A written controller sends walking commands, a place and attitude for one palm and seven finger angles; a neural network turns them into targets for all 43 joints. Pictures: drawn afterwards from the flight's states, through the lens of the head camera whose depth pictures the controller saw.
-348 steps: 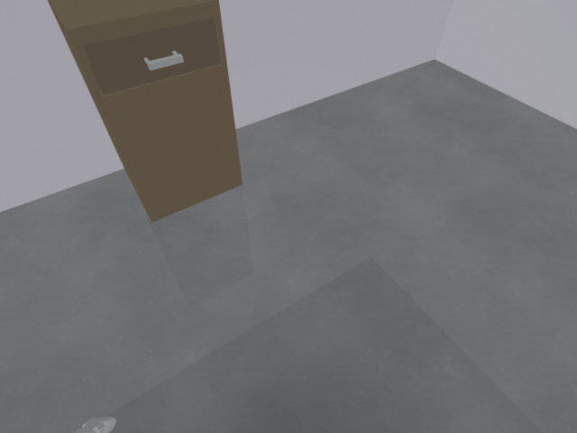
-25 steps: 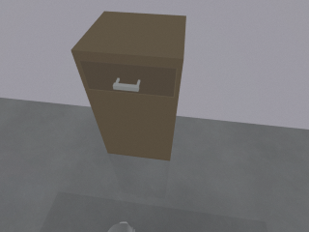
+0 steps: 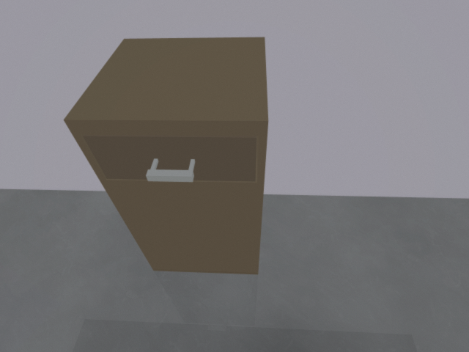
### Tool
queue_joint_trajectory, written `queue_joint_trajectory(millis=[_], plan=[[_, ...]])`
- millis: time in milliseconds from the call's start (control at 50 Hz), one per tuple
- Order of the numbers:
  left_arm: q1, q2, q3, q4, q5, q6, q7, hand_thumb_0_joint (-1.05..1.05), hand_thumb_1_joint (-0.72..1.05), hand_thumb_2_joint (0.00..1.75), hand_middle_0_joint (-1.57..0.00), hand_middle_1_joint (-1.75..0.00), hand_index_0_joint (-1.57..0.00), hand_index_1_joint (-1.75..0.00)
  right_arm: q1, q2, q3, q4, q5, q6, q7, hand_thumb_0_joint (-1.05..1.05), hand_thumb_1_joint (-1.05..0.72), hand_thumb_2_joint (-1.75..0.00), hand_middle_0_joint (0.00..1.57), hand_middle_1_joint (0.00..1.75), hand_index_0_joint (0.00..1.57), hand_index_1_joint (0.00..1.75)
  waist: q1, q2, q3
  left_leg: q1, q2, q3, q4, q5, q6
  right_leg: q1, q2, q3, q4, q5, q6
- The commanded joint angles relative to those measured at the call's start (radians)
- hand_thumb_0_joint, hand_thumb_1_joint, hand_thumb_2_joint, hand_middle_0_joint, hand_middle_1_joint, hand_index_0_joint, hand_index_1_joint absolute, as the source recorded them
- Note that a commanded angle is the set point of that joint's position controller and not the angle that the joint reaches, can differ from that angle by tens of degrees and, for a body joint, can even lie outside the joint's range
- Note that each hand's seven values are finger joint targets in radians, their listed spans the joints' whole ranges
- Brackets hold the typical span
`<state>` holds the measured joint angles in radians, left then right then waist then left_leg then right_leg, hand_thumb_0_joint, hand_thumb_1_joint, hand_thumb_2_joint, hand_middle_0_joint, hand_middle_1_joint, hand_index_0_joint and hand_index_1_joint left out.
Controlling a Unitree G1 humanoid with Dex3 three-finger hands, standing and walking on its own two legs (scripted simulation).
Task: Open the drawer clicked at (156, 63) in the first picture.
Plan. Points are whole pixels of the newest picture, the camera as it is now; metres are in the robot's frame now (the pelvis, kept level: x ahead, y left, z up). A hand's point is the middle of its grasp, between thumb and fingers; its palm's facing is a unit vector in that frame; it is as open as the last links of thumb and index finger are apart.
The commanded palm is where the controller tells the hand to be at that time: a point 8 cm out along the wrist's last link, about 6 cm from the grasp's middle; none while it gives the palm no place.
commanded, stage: come to a stop and stand still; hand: left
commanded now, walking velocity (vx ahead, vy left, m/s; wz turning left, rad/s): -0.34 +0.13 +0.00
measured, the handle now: (172, 169) +0.54 +0.19 -0.05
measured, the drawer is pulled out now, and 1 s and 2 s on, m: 0.00 0.00 0.00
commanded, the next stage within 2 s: look again from close up in 1.24 s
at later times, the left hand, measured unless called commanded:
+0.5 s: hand out of the picture +0.02 +0.24 -0.17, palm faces +0.08 -0.98 -0.20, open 7.4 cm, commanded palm none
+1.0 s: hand out of the picture +0.00 +0.17 -0.16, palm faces +0.03 -0.97 -0.23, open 7.3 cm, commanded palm none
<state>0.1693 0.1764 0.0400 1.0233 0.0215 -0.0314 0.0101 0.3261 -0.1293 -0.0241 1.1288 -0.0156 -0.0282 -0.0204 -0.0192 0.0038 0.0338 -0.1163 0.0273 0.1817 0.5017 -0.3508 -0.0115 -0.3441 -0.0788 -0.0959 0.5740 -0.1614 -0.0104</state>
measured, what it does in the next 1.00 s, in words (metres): steps on the spot: left foot, then right foot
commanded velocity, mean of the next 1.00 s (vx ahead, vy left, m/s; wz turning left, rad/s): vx -0.02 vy -0.03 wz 0.00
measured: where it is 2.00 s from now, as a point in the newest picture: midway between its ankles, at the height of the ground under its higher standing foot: outside the picture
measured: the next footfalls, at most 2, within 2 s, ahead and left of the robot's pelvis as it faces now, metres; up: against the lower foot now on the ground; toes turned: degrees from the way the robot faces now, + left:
left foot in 0.38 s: +0.01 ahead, +0.15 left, +0.00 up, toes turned +3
right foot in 0.78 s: -0.01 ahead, -0.09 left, +0.00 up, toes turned -3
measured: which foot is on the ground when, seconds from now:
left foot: down 0.00-0.02, up 0.04-0.36, down 0.38-1.00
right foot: down 0.00-0.38, up 0.40-0.76, down 0.78-1.00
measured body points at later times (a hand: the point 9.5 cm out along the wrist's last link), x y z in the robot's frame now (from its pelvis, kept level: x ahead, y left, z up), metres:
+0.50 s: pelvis -0.02 +0.05 +0.01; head -0.01 +0.07 +0.46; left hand +0.01 +0.30 -0.15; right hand +0.04 -0.19 -0.13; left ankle -0.03 +0.15 -0.73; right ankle +0.01 -0.09 -0.69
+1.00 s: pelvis -0.02 -0.01 +0.01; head -0.02 -0.02 +0.46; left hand +0.00 +0.22 -0.14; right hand -0.05 -0.22 -0.16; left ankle -0.03 +0.15 -0.73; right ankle -0.05 -0.09 -0.73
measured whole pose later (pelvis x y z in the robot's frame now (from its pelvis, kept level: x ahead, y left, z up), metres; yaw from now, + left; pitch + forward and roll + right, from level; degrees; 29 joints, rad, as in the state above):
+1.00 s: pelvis -0.02 -0.01 +0.01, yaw +0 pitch -1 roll +1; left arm 0.24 0.15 0.01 1.14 0.00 0.00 0.03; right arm 0.30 -0.14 -0.01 1.18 -0.01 0.01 -0.04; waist -0.03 0.03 0.01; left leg -0.16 0.07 0.03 0.42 -0.23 -0.06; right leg -0.13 0.02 -0.07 0.44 -0.30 -0.05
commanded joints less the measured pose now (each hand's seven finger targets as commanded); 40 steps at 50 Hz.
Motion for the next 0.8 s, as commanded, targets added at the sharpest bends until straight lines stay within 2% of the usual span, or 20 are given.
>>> queue_joint_trajectory(millis=[0, 20, 60, 120, 160, 260, 300, 320, 340, 360, 380, 400, 440, 480, 560, 600, 660, 720, 760, 780], plan=[[0.158, 0.182, 0.023, 0.018, -0.010, -0.002, 0.025, 0.00, 0.90, 0.90, -0.20, -0.30, -0.20, -0.30, 0.077, -0.067, -0.020, -0.029, 0.012, 0.024, -0.009, 0.00, -0.90, -0.90, 0.20, 0.30, 0.20, 0.30, 0.026, -0.267, -0.096, -0.156, 0.027, -0.063, 0.122, -0.135, -0.019, 0.280, -0.271, 0.237, -0.153, 0.856, -0.136], [0.150, 0.168, 0.022, 0.018, -0.009, 0.005, 0.032, 0.00, 0.90, 0.90, -0.20, -0.30, -0.20, -0.30, 0.062, -0.083, -0.030, -0.035, 0.013, 0.039, -0.013, 0.00, -0.90, -0.90, 0.20, 0.30, 0.20, 0.30, 0.037, -0.293, -0.099, -0.166, 0.028, -0.091, 0.234, -0.213, -0.019, 0.263, -0.292, 0.242, -0.166, 0.916, -0.169], [0.118, 0.167, 0.033, 0.002, -0.001, 0.019, 0.044, 0.00, 0.90, 0.90, -0.20, -0.30, -0.20, -0.30, 0.020, -0.081, -0.034, -0.050, 0.017, 0.050, -0.017, 0.00, -0.90, -0.90, 0.20, 0.30, 0.20, 0.30, 0.051, -0.179, -0.097, -0.251, 0.014, -0.150, 0.395, -0.240, -0.017, 0.301, -0.312, 0.244, -0.143, 0.962, -0.218], [0.065, 0.179, 0.051, -0.032, 0.007, 0.037, 0.050, 0.00, 0.90, 0.90, -0.20, -0.30, -0.20, -0.30, -0.025, -0.085, -0.044, -0.082, 0.015, 0.068, -0.012, 0.00, -0.90, -0.90, 0.20, 0.30, 0.20, 0.30, 0.053, -0.097, -0.116, -0.289, -0.004, -0.193, 0.499, -0.221, -0.024, 0.285, -0.309, 0.211, -0.153, 0.834, -0.215], [0.026, 0.174, 0.055, -0.061, 0.010, 0.044, 0.048, 0.00, 0.90, 0.90, -0.20, -0.30, -0.20, -0.30, -0.037, -0.079, -0.048, -0.097, 0.010, 0.082, -0.006, 0.00, -0.90, -0.90, 0.20, 0.30, 0.20, 0.30, 0.039, -0.117, -0.103, -0.259, -0.011, -0.187, 0.493, -0.170, -0.032, 0.196, -0.281, 0.178, -0.184, 0.687, -0.193], [-0.016, 0.186, 0.059, -0.087, 0.019, 0.051, 0.039, 0.00, 0.90, 0.90, -0.20, -0.30, -0.20, -0.30, -0.016, -0.082, -0.044, -0.128, 0.005, 0.073, 0.006, 0.00, -0.90, -0.90, 0.20, 0.30, 0.20, 0.30, 0.023, -0.176, -0.117, -0.187, -0.009, -0.151, 0.274, -0.098, -0.026, 0.149, -0.229, 0.177, -0.221, 0.312, -0.160], [-0.025, 0.180, 0.057, -0.082, 0.012, 0.057, 0.034, 0.00, 0.90, 0.90, -0.20, -0.30, -0.20, -0.30, 0.041, -0.083, -0.038, -0.118, 0.004, 0.058, 0.005, 0.00, -0.90, -0.90, 0.20, 0.30, 0.20, 0.30, -0.006, -0.184, -0.125, -0.067, -0.016, -0.124, 0.056, 0.041, -0.016, 0.090, -0.184, 0.163, -0.196, 0.097, -0.112], [-0.023, 0.155, 0.046, -0.078, 0.006, 0.061, 0.030, 0.00, 0.90, 0.90, -0.20, -0.30, -0.20, -0.30, 0.064, -0.091, -0.033, -0.108, 0.004, 0.047, 0.005, 0.00, -0.90, -0.90, 0.20, 0.30, 0.20, 0.30, -0.019, -0.131, -0.111, 0.030, 0.002, -0.136, -0.074, 0.120, -0.010, 0.004, -0.140, 0.139, -0.152, -0.073, -0.068], [-0.002, 0.097, 0.031, -0.086, -0.006, 0.067, 0.024, 0.00, 0.90, 0.90, -0.20, -0.30, -0.20, -0.30, 0.054, -0.147, -0.038, -0.116, -0.005, 0.034, 0.004, 0.00, -0.90, -0.90, 0.20, 0.30, 0.20, 0.30, -0.014, 0.089, -0.070, 0.007, 0.118, -0.298, -0.206, 0.041, 0.023, -0.086, -0.048, 0.090, -0.038, -0.217, -0.019], [0.008, 0.053, 0.019, -0.093, -0.012, 0.070, 0.018, 0.00, 0.90, 0.90, -0.20, -0.30, -0.20, -0.30, -0.005, -0.211, -0.040, -0.150, -0.014, 0.030, 0.002, 0.00, -0.90, -0.90, 0.20, 0.30, 0.20, 0.30, -0.003, 0.285, 0.002, -0.166, 0.286, -0.504, -0.350, -0.068, 0.081, -0.092, 0.036, 0.031, 0.077, -0.310, 0.026], [-0.011, 0.078, 0.021, -0.082, -0.004, 0.079, 0.015, 0.00, 0.90, 0.90, -0.20, -0.30, -0.20, -0.30, -0.087, -0.224, -0.037, -0.168, -0.016, 0.030, -0.007, 0.00, -0.90, -0.90, 0.20, 0.30, 0.20, 0.30, 0.001, 0.267, 0.051, -0.299, 0.321, -0.566, -0.415, -0.182, 0.125, -0.041, 0.033, 0.100, 0.175, -0.307, 0.030], [0.000, 0.085, 0.028, -0.060, 0.001, 0.085, 0.009, 0.00, 0.90, 0.90, -0.20, -0.30, -0.20, -0.30, -0.138, -0.216, -0.032, -0.171, -0.020, 0.030, -0.014, 0.00, -0.90, -0.90, 0.20, 0.30, 0.20, 0.30, 0.022, 0.237, 0.081, -0.322, 0.288, -0.522, -0.426, -0.234, 0.120, -0.027, 0.036, 0.134, 0.249, -0.264, 0.025], [0.066, 0.091, 0.030, -0.017, 0.002, 0.075, -0.005, 0.00, 0.90, 0.90, -0.20, -0.30, -0.20, -0.30, -0.161, -0.193, -0.023, -0.164, -0.016, 0.021, -0.021, 0.00, -0.90, -0.90, 0.20, 0.30, 0.20, 0.30, 0.047, 0.146, 0.078, -0.227, 0.239, -0.425, -0.379, -0.126, 0.116, -0.075, 0.045, 0.142, 0.317, -0.207, 0.029], [0.091, 0.089, 0.024, 0.005, 0.002, 0.066, -0.011, 0.00, 0.90, 0.90, -0.20, -0.30, -0.20, -0.30, -0.114, -0.192, -0.024, -0.146, -0.010, 0.015, -0.025, 0.00, -0.90, -0.90, 0.20, 0.30, 0.20, 0.30, 0.028, 0.110, 0.032, -0.085, 0.221, -0.367, -0.346, 0.019, 0.121, -0.118, 0.045, 0.127, 0.322, -0.184, 0.043], [0.063, 0.078, 0.014, 0.005, -0.002, 0.061, -0.011, 0.00, 0.90, 0.90, -0.20, -0.30, -0.20, -0.30, -0.010, -0.195, -0.032, -0.097, -0.009, 0.010, -0.036, 0.00, -0.90, -0.90, 0.20, 0.30, 0.20, 0.30, -0.011, 0.108, -0.006, 0.091, 0.263, -0.349, -0.267, 0.419, 0.155, -0.138, 0.028, 0.110, 0.243, -0.237, 0.059], [0.048, 0.068, 0.008, 0.005, -0.006, 0.063, -0.010, 0.00, 0.90, 0.90, -0.20, -0.30, -0.20, -0.30, 0.012, -0.207, -0.038, -0.077, -0.010, 0.016, -0.038, 0.00, -0.90, -0.90, 0.20, 0.30, 0.20, 0.30, -0.027, 0.126, -0.020, 0.107, 0.267, -0.343, -0.227, 0.546, 0.167, -0.091, 0.029, 0.095, 0.178, -0.281, 0.056], [0.066, 0.053, 0.003, 0.020, -0.012, 0.061, -0.005, 0.00, 0.90, 0.90, -0.20, -0.30, -0.20, -0.30, 0.010, -0.214, -0.040, -0.058, -0.008, 0.022, -0.036, 0.00, -0.90, -0.90, 0.20, 0.30, 0.20, 0.30, -0.020, 0.161, -0.047, 0.106, 0.246, -0.325, -0.186, 0.635, 0.161, -0.012, 0.041, 0.067, 0.059, -0.271, 0.047], [0.150, 0.059, -0.001, 0.066, -0.013, 0.043, 0.003, 0.00, 0.90, 0.90, -0.20, -0.30, -0.20, -0.30, -0.003, -0.191, -0.038, -0.042, 0.003, 0.021, -0.030, 0.00, -0.90, -0.90, 0.20, 0.30, 0.20, 0.30, 0.014, 0.123, -0.083, 0.041, 0.185, -0.280, -0.112, 0.567, 0.105, 0.164, 0.043, 0.044, -0.206, -0.033, 0.035], [0.166, 0.107, 0.000, 0.086, -0.010, 0.029, 0.015, 0.00, 0.90, 0.90, -0.20, -0.30, -0.20, -0.30, -0.001, -0.119, -0.022, -0.038, 0.012, 0.014, -0.022, 0.00, -0.90, -0.90, 0.20, 0.30, 0.20, 0.30, 0.013, -0.027, -0.061, -0.121, 0.097, -0.195, -0.066, 0.308, 0.028, 0.293, -0.082, 0.160, -0.243, 0.179, -0.006], [0.163, 0.115, -0.005, 0.087, -0.012, 0.027, 0.017, 0.00, 0.90, 0.90, -0.20, -0.30, -0.20, -0.30, -0.017, -0.089, -0.012, -0.038, 0.012, 0.016, -0.015, 0.00, -0.90, -0.90, 0.20, 0.30, 0.20, 0.30, 0.011, -0.051, -0.038, -0.123, 0.060, -0.170, -0.075, 0.197, 0.012, 0.259, -0.129, 0.173, -0.240, 0.227, -0.030]])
